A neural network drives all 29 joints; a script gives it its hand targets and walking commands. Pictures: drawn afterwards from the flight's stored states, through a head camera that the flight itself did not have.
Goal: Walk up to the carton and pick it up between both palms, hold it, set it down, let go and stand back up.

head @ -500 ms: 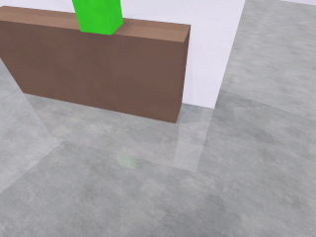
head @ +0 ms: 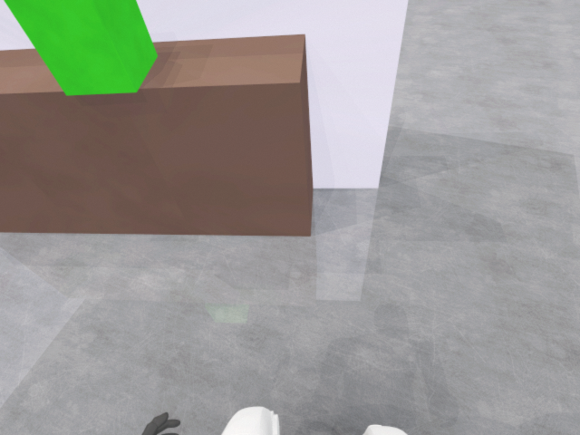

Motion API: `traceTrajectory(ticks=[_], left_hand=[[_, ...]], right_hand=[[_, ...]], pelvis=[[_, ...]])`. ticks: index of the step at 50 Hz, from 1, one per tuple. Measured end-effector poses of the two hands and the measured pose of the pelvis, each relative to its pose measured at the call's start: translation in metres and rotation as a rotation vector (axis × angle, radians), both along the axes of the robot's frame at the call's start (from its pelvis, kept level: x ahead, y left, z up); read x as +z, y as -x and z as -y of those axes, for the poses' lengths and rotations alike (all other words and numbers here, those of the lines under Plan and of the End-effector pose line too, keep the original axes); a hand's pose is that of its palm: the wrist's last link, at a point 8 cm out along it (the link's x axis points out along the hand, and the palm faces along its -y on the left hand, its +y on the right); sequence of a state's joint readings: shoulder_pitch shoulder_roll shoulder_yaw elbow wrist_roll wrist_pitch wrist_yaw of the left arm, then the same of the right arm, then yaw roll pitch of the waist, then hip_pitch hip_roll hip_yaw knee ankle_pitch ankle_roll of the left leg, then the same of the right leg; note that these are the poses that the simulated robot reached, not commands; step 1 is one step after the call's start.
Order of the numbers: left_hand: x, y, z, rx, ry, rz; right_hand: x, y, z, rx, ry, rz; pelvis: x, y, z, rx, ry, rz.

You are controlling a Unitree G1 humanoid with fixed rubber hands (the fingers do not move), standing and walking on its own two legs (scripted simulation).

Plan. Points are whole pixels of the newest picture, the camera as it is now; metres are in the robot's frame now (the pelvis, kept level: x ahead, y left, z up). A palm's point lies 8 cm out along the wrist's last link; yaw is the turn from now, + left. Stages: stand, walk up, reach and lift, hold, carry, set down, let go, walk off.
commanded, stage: walk up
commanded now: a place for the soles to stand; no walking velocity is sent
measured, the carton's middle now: (92, 31) +1.08 +0.54 +0.08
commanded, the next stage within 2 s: none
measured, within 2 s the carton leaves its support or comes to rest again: neither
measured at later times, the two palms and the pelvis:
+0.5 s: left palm (61, 321) +0.33 +0.43 -0.09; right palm (368, 370) +0.23 -0.08 -0.10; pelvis +0.20 +0.18 +0.01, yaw -6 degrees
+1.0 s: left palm (7, 279) +0.43 +0.60 -0.11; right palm (276, 252) +0.46 +0.06 -0.11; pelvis +0.37 +0.33 -0.01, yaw -7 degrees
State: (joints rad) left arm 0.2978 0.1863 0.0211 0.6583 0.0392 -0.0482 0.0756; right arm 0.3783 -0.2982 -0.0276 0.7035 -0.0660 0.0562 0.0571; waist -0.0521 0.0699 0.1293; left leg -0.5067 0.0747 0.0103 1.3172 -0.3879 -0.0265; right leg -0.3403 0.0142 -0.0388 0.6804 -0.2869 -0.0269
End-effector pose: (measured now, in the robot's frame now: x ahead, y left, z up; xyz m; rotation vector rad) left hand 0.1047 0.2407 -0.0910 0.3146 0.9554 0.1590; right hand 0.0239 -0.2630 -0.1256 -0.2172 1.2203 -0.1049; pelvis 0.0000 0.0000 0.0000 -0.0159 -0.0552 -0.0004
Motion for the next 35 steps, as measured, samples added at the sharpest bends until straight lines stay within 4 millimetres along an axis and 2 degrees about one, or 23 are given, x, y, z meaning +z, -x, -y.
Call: traceTrajectory(ticks=[3,7,11,14,16,18,22,26,29,31,33,35], left_hand=[[0.002,0.005,-0.026,0.021,-0.009,-0.059],[0.001,0.000,-0.072,0.059,-0.028,-0.113],[-0.009,-0.027,-0.126,0.081,-0.045,-0.119],[-0.028,-0.064,-0.169,0.057,-0.056,-0.118],[-0.038,-0.094,-0.189,0.043,-0.053,-0.114],[-0.035,-0.126,-0.198,0.029,-0.042,-0.099],[-0.012,-0.187,-0.197,-0.052,-0.009,-0.042],[0.006,-0.236,-0.191,-0.117,0.019,-0.005],[0.012,-0.267,-0.186,-0.148,0.027,0.019],[0.010,-0.285,-0.186,-0.161,0.019,0.048],[0.005,-0.296,-0.192,-0.155,0.003,0.063],[0.002,-0.297,-0.204,-0.115,-0.015,0.043]], right_hand=[[0.013,-0.067,-0.017,0.060,-0.003,0.122],[0.024,-0.139,-0.050,0.120,-0.012,0.212],[0.026,-0.196,-0.092,0.145,-0.007,0.262],[0.022,-0.228,-0.122,0.122,0.018,0.305],[0.019,-0.235,-0.141,0.102,0.029,0.315],[0.018,-0.231,-0.155,0.064,0.027,0.279],[0.025,-0.215,-0.172,-0.021,0.040,0.179],[0.026,-0.203,-0.184,-0.085,0.041,0.106],[0.019,-0.199,-0.192,-0.125,0.030,0.056],[0.008,-0.202,-0.196,-0.134,0.018,0.025],[-0.002,-0.212,-0.201,-0.120,0.012,-0.003],[-0.007,-0.229,-0.209,-0.099,0.005,-0.021]], pelvis=[[0.005,-0.021,-0.019,-0.010,0.001,0.005],[0.006,-0.052,-0.049,-0.020,0.008,0.009],[-0.004,-0.090,-0.087,-0.031,0.025,0.008],[-0.021,-0.123,-0.121,-0.038,0.015,0.013],[-0.027,-0.138,-0.137,-0.051,-0.002,0.023],[-0.023,-0.151,-0.149,-0.061,0.007,0.020],[-0.003,-0.177,-0.169,-0.084,0.004,0.006],[0.009,-0.204,-0.186,-0.100,-0.002,-0.016],[0.009,-0.224,-0.195,-0.112,-0.003,-0.019],[0.002,-0.239,-0.198,-0.117,-0.014,-0.024],[-0.005,-0.252,-0.202,-0.118,-0.006,-0.021],[-0.007,-0.263,-0.210,-0.114,-0.003,-0.010]])
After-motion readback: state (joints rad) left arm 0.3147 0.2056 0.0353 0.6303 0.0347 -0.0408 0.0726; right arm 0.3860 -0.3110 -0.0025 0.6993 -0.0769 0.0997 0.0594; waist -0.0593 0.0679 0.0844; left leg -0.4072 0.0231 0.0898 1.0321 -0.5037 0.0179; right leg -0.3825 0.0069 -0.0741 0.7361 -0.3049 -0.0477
